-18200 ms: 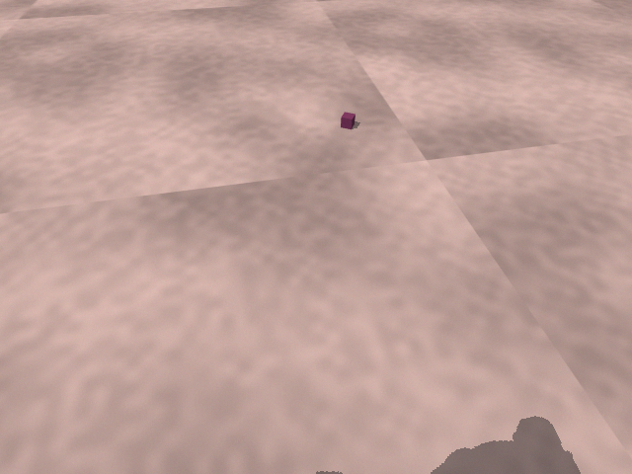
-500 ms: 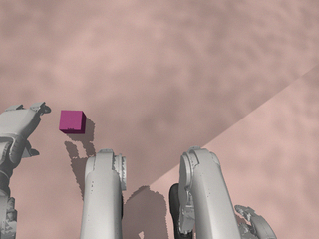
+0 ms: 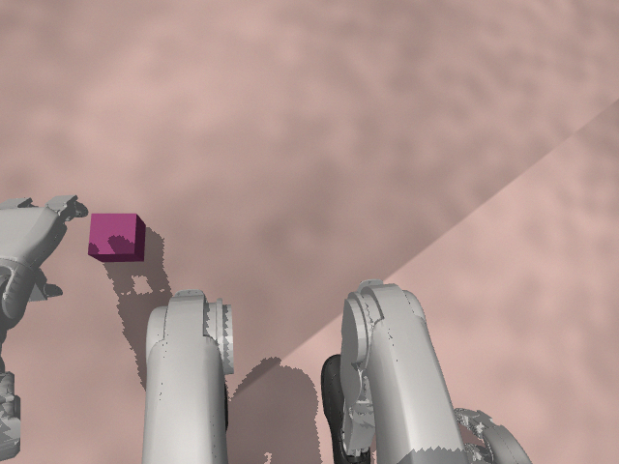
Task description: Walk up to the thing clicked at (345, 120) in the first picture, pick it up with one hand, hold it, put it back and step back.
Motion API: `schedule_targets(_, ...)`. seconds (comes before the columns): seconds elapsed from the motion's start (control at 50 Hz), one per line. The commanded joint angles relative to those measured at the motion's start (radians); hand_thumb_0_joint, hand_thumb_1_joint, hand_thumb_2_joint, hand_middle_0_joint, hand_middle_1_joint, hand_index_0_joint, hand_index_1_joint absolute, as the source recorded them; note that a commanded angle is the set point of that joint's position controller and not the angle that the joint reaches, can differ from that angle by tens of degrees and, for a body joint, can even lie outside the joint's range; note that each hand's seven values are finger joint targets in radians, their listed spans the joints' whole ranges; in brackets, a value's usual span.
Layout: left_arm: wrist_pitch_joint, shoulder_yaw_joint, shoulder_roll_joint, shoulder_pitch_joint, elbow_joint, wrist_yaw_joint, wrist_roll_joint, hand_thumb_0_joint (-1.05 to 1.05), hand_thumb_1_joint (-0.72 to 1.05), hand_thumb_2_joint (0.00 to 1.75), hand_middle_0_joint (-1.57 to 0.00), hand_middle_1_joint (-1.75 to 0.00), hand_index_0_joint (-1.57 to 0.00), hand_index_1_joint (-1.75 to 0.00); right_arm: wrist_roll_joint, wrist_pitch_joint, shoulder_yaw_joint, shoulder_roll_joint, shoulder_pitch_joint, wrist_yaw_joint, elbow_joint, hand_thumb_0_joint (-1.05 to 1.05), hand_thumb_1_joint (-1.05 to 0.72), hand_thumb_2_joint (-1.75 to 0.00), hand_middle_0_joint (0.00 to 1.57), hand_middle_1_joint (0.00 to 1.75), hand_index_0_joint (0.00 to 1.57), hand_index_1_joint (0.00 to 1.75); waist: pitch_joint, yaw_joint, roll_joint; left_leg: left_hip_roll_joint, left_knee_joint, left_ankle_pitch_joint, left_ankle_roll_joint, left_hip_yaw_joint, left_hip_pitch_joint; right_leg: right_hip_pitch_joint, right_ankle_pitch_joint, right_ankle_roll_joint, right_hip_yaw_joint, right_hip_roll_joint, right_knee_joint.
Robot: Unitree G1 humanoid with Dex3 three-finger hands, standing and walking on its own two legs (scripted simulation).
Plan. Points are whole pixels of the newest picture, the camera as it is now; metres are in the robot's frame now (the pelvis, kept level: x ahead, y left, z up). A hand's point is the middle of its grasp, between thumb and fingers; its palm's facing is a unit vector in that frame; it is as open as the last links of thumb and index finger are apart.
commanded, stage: rise first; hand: left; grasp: from above
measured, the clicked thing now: (119, 238) +0.44 +0.29 -0.30
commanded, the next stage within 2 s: approach in 0.22 s
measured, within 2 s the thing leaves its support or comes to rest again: neither
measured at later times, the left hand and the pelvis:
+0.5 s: hand (67, 252) +0.39 +0.32 -0.18, palm faces -0.47 -0.05 -0.88, open 12.5 cm; pelvis +0.00 +0.00 -0.01, yaw +0 degrees
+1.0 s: hand (75, 227) +0.42 +0.32 -0.18, palm faces -0.53 -0.04 -0.85, open 13.5 cm; pelvis +0.00 +0.00 +0.00, yaw +0 degrees
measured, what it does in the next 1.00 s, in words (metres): stands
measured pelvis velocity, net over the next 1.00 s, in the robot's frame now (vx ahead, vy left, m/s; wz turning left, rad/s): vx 0.00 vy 0.00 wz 0.00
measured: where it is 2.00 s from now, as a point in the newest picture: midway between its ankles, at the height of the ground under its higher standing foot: (279, 446)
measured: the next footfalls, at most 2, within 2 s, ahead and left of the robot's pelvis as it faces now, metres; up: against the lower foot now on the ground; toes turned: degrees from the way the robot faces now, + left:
none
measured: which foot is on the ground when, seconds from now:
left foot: down 0.00-1.00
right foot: down 0.00-1.00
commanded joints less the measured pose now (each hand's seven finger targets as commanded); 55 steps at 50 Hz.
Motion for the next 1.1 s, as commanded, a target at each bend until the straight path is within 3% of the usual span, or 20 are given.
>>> schedule_targets(0.0, 0.006, 0.047, 0.293, -0.238, -0.121, 0.05, -0.015, 0.0, -0.18, 0.71, -0.38, -0.66, -0.38, -0.66, -0.002, -0.011, -0.074, -0.23, 0.155, -0.015, -0.024, 0.0, -0.91, -0.9, 0.2, 0.3, 0.2, 0.3, -0.649, 0.016, 0.241, -0.012, -0.261, 0.131, 0.045, 0.072, 0.53, 0.239, 0.135, -0.061, -0.056, 0.02, -0.239)
schedule_targets(0.1, 0.013, 0.046, 0.293, -0.236, -0.112, 0.061, -0.004, 0.0, -0.16, 0.7, -0.39, -0.67, -0.39, -0.66, -0.005, -0.014, -0.073, -0.229, 0.164, -0.013, -0.018, 0.0, -0.91, -0.9, 0.2, 0.3, 0.2, 0.3, -0.661, 0.02, 0.257, -0.013, -0.256, 0.179, 0.043, 0.073, 0.548, 0.249, 0.181, -0.059, -0.056, 0.019, -0.223)
schedule_targets(0.16, 0.014, 0.038, 0.284, -0.254, -0.098, 0.065, -0.001, 0.0, -0.18, 0.71, -0.37, -0.68, -0.37, -0.68, -0.007, -0.013, -0.073, -0.232, 0.164, -0.011, -0.02, 0.0, -0.91, -0.9, 0.2, 0.3, 0.2, 0.3, -0.641, 0.003, 0.248, -0.01, -0.26, 0.152, 0.043, 0.066, 0.534, 0.231, 0.157, -0.059, -0.064, 0.02, -0.224)
schedule_targets(0.22, 0.013, 0.033, 0.282, -0.24, -0.075, 0.069, 0.009, 0.0, -0.2, 0.72, -0.36, -0.7, -0.36, -0.7, -0.007, -0.015, -0.07, -0.229, 0.161, -0.01, -0.015, 0.0, -0.91, -0.9, 0.2, 0.3, 0.2, 0.3, -0.636, 0.009, 0.264, -0.011, -0.259, 0.149, 0.043, 0.066, 0.54, 0.225, 0.15, -0.059, -0.064, 0.02, -0.216)
schedule_targets(0.28, 0.013, 0.032, 0.28, -0.257, -0.091, 0.073, 0.015, 0.0, -0.21, 0.73, -0.35, -0.71, -0.35, -0.71, -0.008, -0.014, -0.071, -0.231, 0.169, -0.009, -0.011, 0.0, -0.91, -0.9, 0.2, 0.3, 0.2, 0.3, -0.647, -0.005, 0.253, -0.011, -0.244, 0.187, 0.045, 0.066, 0.549, 0.241, 0.188, -0.054, -0.061, 0.019, -0.213)
schedule_targets(0.3, 0.009, 0.042, 0.297, -0.265, -0.105, 0.078, 0.017, 0.0, -0.29, 0.81, -0.34, -0.68, -0.3, -0.71, -0.011, -0.015, -0.072, -0.235, 0.168, -0.008, -0.012, 0.0, -0.91, -0.9, 0.2, 0.3, 0.2, 0.3, -0.663, -0.001, 0.266, -0.01, -0.245, 0.194, 0.044, 0.066, 0.552, 0.246, 0.194, -0.054, -0.061, 0.018, -0.207)
schedule_targets(0.32, 0.011, 0.035, 0.283, -0.252, -0.088, 0.082, 0.018, 0.0, -0.26, 0.76, -0.28, -0.76, -0.29, -0.78, -0.011, -0.016, -0.072, -0.233, 0.166, -0.008, -0.011, 0.0, -0.9, -0.89, 0.2, 0.3, 0.2, 0.3, -0.66, 0.002, 0.267, -0.009, -0.242, 0.196, 0.044, 0.067, 0.553, 0.241, 0.197, -0.054, -0.062, 0.02, -0.206)
schedule_targets(0.34, 0.01, 0.011, 0.249, -0.267, -0.083, 0.083, 0.015, 0.0, -0.26, 0.76, -0.25, -0.84, -0.28, -0.81, -0.01, -0.018, -0.075, -0.23, 0.166, -0.007, -0.012, 0.0, -0.9, -0.89, 0.2, 0.3, 0.2, 0.3, -0.643, -0.016, 0.254, -0.007, -0.24, 0.186, 0.044, 0.063, 0.545, 0.226, 0.192, -0.055, -0.064, 0.02, -0.207)
schedule_targets(0.46, 0.025, -0.088, 0.149, -0.388, -0.067, 0.119, 0.031, 0.0, -0.32, 0.81, -0.22, -0.88, -0.25, -0.86, -0.019, -0.036, -0.066, -0.233, 0.197, -0.008, 0.007, 0.0, -0.91, -0.9, 0.2, 0.3, 0.2, 0.3, -0.628, -0.081, 0.273, -0.006, -0.231, 0.167, 0.043, 0.062, 0.536, 0.205, 0.185, -0.049, -0.073, 0.022, -0.216)
schedule_targets(0.52, 0.06, -0.111, 0.128, -0.455, -0.047, 0.157, 0.038, 0.0, -0.38, 0.86, -0.18, -0.93, -0.2, -0.91, -0.018, -0.05, -0.065, -0.241, 0.205, -0.011, 0.01, 0.0, -0.91, -0.9, 0.2, 0.3, 0.2, 0.3, -0.635, -0.093, 0.297, -0.001, -0.243, 0.139, 0.037, 0.058, 0.552, 0.17, 0.163, -0.052, -0.083, 0.024, -0.211)
schedule_targets(0.56, 0.095, -0.073, 0.172, -0.467, -0.038, 0.186, 0.044, 0.0, -0.39, 0.87, -0.18, -0.93, -0.19, -0.92, -0.022, -0.057, -0.057, -0.247, 0.209, -0.013, 0.004, 0.0, -0.91, -0.9, 0.2, 0.3, 0.2, 0.3, -0.664, -0.091, 0.308, -0.003, -0.237, 0.157, 0.039, 0.068, 0.553, 0.206, 0.186, -0.049, -0.078, 0.022, -0.214)
schedule_targets(0.6, 0.137, -0.047, 0.209, -0.475, -0.01, 0.208, 0.054, 0.0, -0.42, 0.89, -0.17, -0.93, -0.18, -0.92, -0.02, -0.058, -0.05, -0.241, 0.202, -0.015, -0.001, 0.0, -0.91, -0.9, 0.2, 0.3, 0.2, 0.3, -0.674, -0.069, 0.332, -0.003, -0.242, 0.158, 0.037, 0.085, 0.539, 0.212, 0.192, -0.056, -0.065, 0.02, -0.209)
schedule_targets(0.66, 0.205, -0.018, 0.238, -0.5, 0.049, 0.215, 0.057, 0.0, -0.41, 0.88, -0.18, -0.92, -0.19, -0.91, -0.017, -0.061, -0.028, -0.239, 0.205, -0.012, -0.016, 0.0, -0.92, -0.9, 0.2, 0.3, 0.2, 0.3, -0.679, -0.077, 0.33, -0.005, -0.236, 0.168, 0.042, 0.094, 0.515, 0.234, 0.213, -0.059, -0.059, 0.018, -0.208)
schedule_targets(0.72, 0.257, -0.04, 0.243, -0.485, 0.128, 0.178, 0.044, 0.0, -0.44, 0.91, -0.19, -0.89, -0.18, -0.89, -0.005, -0.062, -0.007, -0.241, 0.195, -0.013, -0.024, 0.0, -0.92, -0.9, 0.2, 0.3, 0.2, 0.3, -0.65, -0.083, 0.294, -0.009, -0.224, 0.152, 0.053, 0.099, 0.471, 0.25, 0.215, -0.062, -0.05, 0.019, -0.224)
schedule_targets(0.8, 0.296, -0.028, 0.284, -0.354, 0.122, 0.099, -0.019, 0.0, -0.45, 0.93, -0.16, -0.93, -0.16, -0.93, 0.011, -0.058, 0.005, -0.233, 0.19, -0.013, -0.044, 0.0, -0.91, -0.9, 0.2, 0.3, 0.2, 0.3, -0.669, -0.043, 0.223, -0.014, -0.216, 0.172, 0.07, 0.109, 0.41, 0.373, 0.245, -0.05, -0.034, 0.021, -0.236)
schedule_targets(0.88, 0.272, -0.017, 0.321, -0.296, 0.045, -0.01, -0.078, 0.0, -0.44, 0.9, -0.16, -0.95, -0.17, -0.94, 0.025, -0.044, -0.003, -0.234, 0.202, -0.013, -0.061, 0.0, -0.92, -0.9, 0.2, 0.3, 0.2, 0.3, -0.659, -0.041, 0.17, -0.016, -0.215, 0.171, 0.076, 0.106, 0.366, 0.449, 0.247, -0.042, -0.023, 0.021, -0.25)
schedule_targets(0.98, 0.157, -0.044, 0.252, -0.263, -0.048, -0.112, -0.126, 0.0, -0.43, 0.89, -0.18, -0.94, -0.19, -0.93, 0.008, -0.026, -0.006, -0.246, 0.236, -0.011, -0.05, 0.0, -0.92, -0.9, 0.2, 0.3, 0.2, 0.3, -0.619, -0.067, 0.143, -0.018, -0.2, 0.171, 0.064, 0.087, 0.345, 0.447, 0.237, -0.04, -0.039, 0.022, -0.256)
schedule_targets(1.02, 0.083, -0.081, 0.172, -0.258, -0.108, -0.13, -0.137, 0.0, -0.4, 0.87, -0.19, -0.94, -0.21, -0.92, 0.003, -0.026, -0.023, -0.262, 0.248, -0.011, -0.049, 0.0, -0.91, -0.9, 0.2, 0.3, 0.2, 0.3, -0.612, -0.083, 0.152, -0.018, -0.183, 0.183, 0.05, 0.076, 0.381, 0.402, 0.225, -0.054, -0.056, 0.027, -0.258)
schedule_targets(1.04, 0.046, -0.085, 0.153, -0.239, -0.138, -0.13, -0.142, 0.0, -0.4, 0.87, -0.19, -0.93, -0.21, -0.92, 0.003, -0.029, -0.027, -0.261, 0.254, -0.011, -0.05, 0.0, -0.91, -0.9, 0.2, 0.3, 0.2, 0.3, -0.608, -0.074, 0.171, -0.017, -0.188, 0.182, 0.044, 0.07, 0.416, 0.387, 0.216, -0.057, -0.057, 0.028, -0.262)
schedule_targets(1.08, -0.026, -0.041, 0.209, -0.238, -0.235, -0.104, -0.141, 0.0, -0.39, 0.86, -0.19, -0.93, -0.21, -0.91, -0.004, -0.027, -0.039, -0.275, 0.243, -0.014, -0.058, 0.0, -0.91, -0.89, 0.2, 0.3, 0.2, 0.3, -0.633, -0.04, 0.224, -0.013, -0.191, 0.176, 0.03, 0.058, 0.477, 0.353, 0.184, -0.067, -0.061, 0.028, -0.259)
